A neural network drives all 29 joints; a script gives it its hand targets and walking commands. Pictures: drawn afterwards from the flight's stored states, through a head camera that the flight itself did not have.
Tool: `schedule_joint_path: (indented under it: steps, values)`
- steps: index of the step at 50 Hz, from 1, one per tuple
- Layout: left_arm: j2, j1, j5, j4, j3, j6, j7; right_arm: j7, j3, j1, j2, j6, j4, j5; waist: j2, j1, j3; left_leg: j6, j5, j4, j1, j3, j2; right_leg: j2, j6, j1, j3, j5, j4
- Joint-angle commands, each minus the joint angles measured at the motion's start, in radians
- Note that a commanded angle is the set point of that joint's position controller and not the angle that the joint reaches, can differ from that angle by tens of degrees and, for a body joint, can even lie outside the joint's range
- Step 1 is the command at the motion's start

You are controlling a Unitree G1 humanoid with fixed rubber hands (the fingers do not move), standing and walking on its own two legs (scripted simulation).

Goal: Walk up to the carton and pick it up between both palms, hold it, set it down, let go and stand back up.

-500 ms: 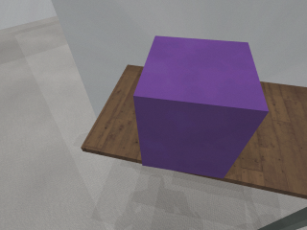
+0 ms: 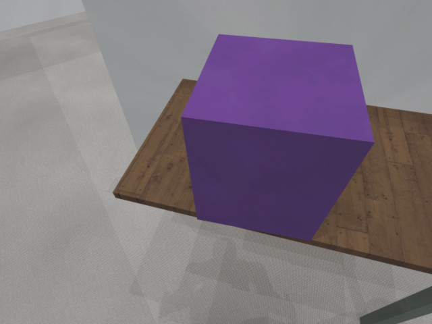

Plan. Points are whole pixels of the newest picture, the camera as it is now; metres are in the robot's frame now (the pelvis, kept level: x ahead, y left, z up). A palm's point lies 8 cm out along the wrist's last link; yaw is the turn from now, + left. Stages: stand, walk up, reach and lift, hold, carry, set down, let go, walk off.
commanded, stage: walk up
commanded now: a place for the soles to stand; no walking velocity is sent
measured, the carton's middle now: (266, 141) +0.43 -0.07 +0.10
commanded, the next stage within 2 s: reach and lift in 0.84 s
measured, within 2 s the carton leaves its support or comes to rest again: neither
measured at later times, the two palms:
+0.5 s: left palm out of the picture -0.04 +0.23 -0.14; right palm out of the picture +0.06 -0.24 -0.13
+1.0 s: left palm out of the picture +0.10 +0.25 -0.15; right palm out of the picture +0.12 -0.25 -0.15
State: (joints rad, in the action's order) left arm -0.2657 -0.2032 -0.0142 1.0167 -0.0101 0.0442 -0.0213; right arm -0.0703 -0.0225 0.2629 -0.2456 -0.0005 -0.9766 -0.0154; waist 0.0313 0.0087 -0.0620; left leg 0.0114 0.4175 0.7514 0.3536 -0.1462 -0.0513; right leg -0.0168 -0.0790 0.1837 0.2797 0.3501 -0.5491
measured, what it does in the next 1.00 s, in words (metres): stands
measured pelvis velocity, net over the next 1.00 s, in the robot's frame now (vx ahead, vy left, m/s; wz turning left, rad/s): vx -0.02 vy -0.02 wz -0.04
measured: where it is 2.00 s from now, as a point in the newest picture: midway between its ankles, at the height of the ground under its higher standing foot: outside the picture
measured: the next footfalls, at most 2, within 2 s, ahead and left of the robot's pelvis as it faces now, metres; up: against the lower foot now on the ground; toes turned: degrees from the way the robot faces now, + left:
none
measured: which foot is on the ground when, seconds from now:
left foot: down 0.00-1.00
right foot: down 0.00-1.00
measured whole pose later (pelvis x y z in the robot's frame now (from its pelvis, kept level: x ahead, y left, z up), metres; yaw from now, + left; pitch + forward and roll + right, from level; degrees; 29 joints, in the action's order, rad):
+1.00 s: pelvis -0.02 -0.02 -0.03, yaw -2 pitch +4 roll +1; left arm -0.31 -0.05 0.06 0.73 -0.04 0.57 -0.05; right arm 0.06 0.05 -0.05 -0.17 0.17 -0.99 -0.07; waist -0.07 -0.02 -0.02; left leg -0.01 0.37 0.84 0.55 0.01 0.00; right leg 0.02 -0.11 0.48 0.21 0.47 -0.86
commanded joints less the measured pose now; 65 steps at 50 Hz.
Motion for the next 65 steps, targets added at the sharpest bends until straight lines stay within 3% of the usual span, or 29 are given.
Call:
schedule_joint_path:
  steps: [1,2,3,4,5,8,10,20,42,43,44,45,47,48,50,51,53,54,55,57,61,63,65]
  values:
    - [-0.116,-0.008,0.0,-0.027,-0.004,-0.006,0.009,0.009,0.002,0.063,-0.056,-0.02,0.042,-0.002,-0.023,0.015,-0.027,0.022,-0.246,-0.211,-0.075,-0.018,0.09,0.297,-0.064,0.069,-0.219,-0.189,0.203]
    - [-0.107,-0.034,-0.001,-0.02,0.004,-0.008,0.017,0.015,0.002,0.058,-0.075,-0.024,0.043,-0.003,0.018,0.004,-0.019,0.038,-0.365,-0.257,-0.098,-0.077,0.112,0.251,-0.024,0.059,-0.187,-0.162,0.154]
    - [-0.098,-0.074,0.004,-0.015,0.01,-0.007,0.022,0.02,0.004,0.046,-0.108,-0.027,0.04,0.0,0.032,-0.019,-0.007,0.069,-0.371,-0.273,-0.054,-0.152,0.14,0.188,0.002,0.019,-0.166,-0.072,0.14]
    - [-0.097,-0.099,0.004,-0.008,0.012,-0.003,0.018,0.026,0.009,0.031,-0.136,-0.027,0.032,0.007,0.064,-0.031,-0.021,0.095,-0.303,-0.299,0.045,-0.201,0.156,0.159,0.017,-0.049,-0.181,-0.008,0.15]
    - [-0.105,-0.105,0.001,0.001,0.014,-0.003,0.014,0.03,0.009,0.017,-0.134,-0.028,0.023,0.012,0.073,-0.036,-0.05,0.094,-0.251,-0.319,0.094,-0.191,0.151,0.166,0.021,-0.093,-0.197,-0.012,0.167]
    - [-0.133,-0.112,0.002,0.027,0.01,-0.02,0.01,0.026,-0.01,0.018,-0.082,-0.033,0.006,0.012,0.031,-0.02,-0.015,0.052,-0.367,-0.253,0.028,-0.073,0.099,0.218,0.012,-0.128,-0.197,-0.181,0.214]
    - [-0.127,-0.122,0.005,0.04,0.013,-0.028,0.007,0.023,-0.013,0.025,-0.067,-0.035,-0.005,0.012,0.011,-0.011,0.015,0.045,-0.378,-0.239,-0.02,-0.049,0.093,0.235,0.009,-0.13,-0.185,-0.22,0.226]
    - [-0.083,-0.163,0.005,0.065,0.016,-0.021,-0.002,0.016,-0.02,-0.008,-0.058,-0.026,-0.045,0.01,-0.02,-0.011,-0.018,0.045,-0.35,-0.241,-0.011,-0.041,0.102,0.227,0.015,-0.11,-0.159,-0.16,0.246]
    - [-0.079,-0.205,-0.001,0.081,0.011,-0.023,-0.009,0.014,-0.03,-0.002,-0.048,-0.024,-0.093,0.01,0.003,-0.024,-0.025,0.042,-0.37,-0.252,0.013,-0.03,0.112,0.217,0.014,-0.129,-0.158,-0.181,0.224]
    - [-0.284,0.714,0.07,-0.481,-0.064,0.166,-0.003,0.049,0.149,-0.745,-0.022,-0.042,0.119,-0.115,-0.061,0.056,0.173,-0.014,-0.104,-0.145,0.236,0.112,0.11,0.123,0.033,0.165,-0.251,0.039,-0.105]
    - [-0.256,0.545,0.082,-0.442,-0.039,0.3,-0.037,0.077,0.177,-0.597,-0.042,0.019,0.034,-0.165,-0.094,0.052,0.041,-0.015,0.062,-0.11,0.369,0.147,0.117,0.15,0.048,0.152,-0.291,0.17,-0.125]
    - [-0.203,0.498,0.102,-0.442,-0.031,0.403,-0.036,0.103,0.179,-0.588,-0.079,0.086,0.097,-0.148,-0.136,0.064,0.135,-0.016,0.028,-0.092,0.405,0.148,0.116,0.151,0.064,0.058,-0.296,0.116,-0.145]
    - [-0.141,0.418,0.094,-0.507,-0.041,0.554,-0.04,0.144,0.133,-0.488,-0.086,0.173,0.143,-0.088,-0.046,0.008,0.273,-0.037,-0.062,-0.044,0.362,0.162,0.11,0.165,0.062,0.056,-0.318,-0.088,-0.195]
    - [-0.13,0.381,0.073,-0.549,-0.058,0.62,-0.037,0.15,0.099,-0.461,-0.107,0.197,0.147,-0.04,0.005,-0.002,0.323,-0.054,-0.165,-0.028,0.296,0.15,0.111,0.16,0.06,0.081,-0.308,-0.241,-0.222]
    - [-0.081,0.269,0.037,-0.577,-0.1,0.709,-0.023,0.149,0.013,-0.383,-0.146,0.22,0.09,0.076,0.055,0.012,0.408,-0.085,-0.591,0.011,0.062,0.117,0.111,0.096,0.077,0.129,-0.241,-0.566,-0.272]
    - [-0.055,0.196,0.019,-0.593,-0.125,0.739,-0.006,0.141,-0.032,-0.346,-0.157,0.223,0.073,0.132,0.063,0.011,0.435,-0.1,-0.734,0.022,-0.051,0.102,0.106,0.075,0.083,0.138,-0.227,-0.653,-0.254]
    - [-0.027,0.059,-0.025,-0.62,-0.174,0.777,0.032,0.12,-0.091,-0.306,-0.189,0.216,0.083,0.214,0.054,-0.004,0.399,-0.117,-0.742,-0.018,-0.169,0.107,0.092,0.051,0.081,0.101,-0.219,-0.653,-0.153]
    - [-0.03,-0.001,-0.05,-0.642,-0.199,0.788,0.046,0.108,-0.111,-0.298,-0.202,0.212,0.113,0.233,0.031,-0.017,0.359,-0.117,-0.698,-0.05,-0.17,0.125,0.078,0.043,0.082,0.043,-0.22,-0.671,-0.106]
    - [-0.037,-0.036,-0.066,-0.657,-0.225,0.79,0.059,0.096,-0.126,-0.297,-0.202,0.208,0.161,0.242,-0.003,-0.038,0.311,-0.113,-0.572,-0.096,-0.144,0.149,0.061,0.047,0.085,-0.009,-0.232,-0.624,-0.053]
    - [-0.076,-0.048,-0.093,-0.698,-0.248,0.786,0.064,0.066,-0.122,-0.301,-0.188,0.219,0.268,0.213,-0.07,-0.061,0.186,-0.071,-0.348,-0.176,-0.034,0.184,0.045,0.053,0.105,-0.07,-0.26,-0.481,0.004]
    - [-0.132,0.053,-0.084,-0.788,-0.254,0.708,0.037,0.063,-0.079,-0.31,-0.082,0.213,0.495,0.144,-0.082,-0.102,0.101,-0.03,-0.191,-0.228,0.102,0.235,0.053,0.088,0.12,-0.045,-0.342,-0.197,0.084]
    - [-0.147,0.15,-0.05,-0.84,-0.226,0.646,0.028,0.077,-0.048,-0.309,-0.022,0.204,0.602,0.109,-0.087,-0.105,0.118,-0.021,-0.115,-0.208,0.136,0.248,0.073,0.129,0.115,0.029,-0.397,0.009,0.12]
    - [-0.159,0.226,-0.008,-0.888,-0.194,0.595,0.024,0.081,-0.018,-0.293,0.021,0.204,0.683,0.083,-0.076,-0.094,0.174,-0.015,-0.086,-0.178,0.169,0.251,0.095,0.168,0.115,0.064,-0.444,0.097,0.12]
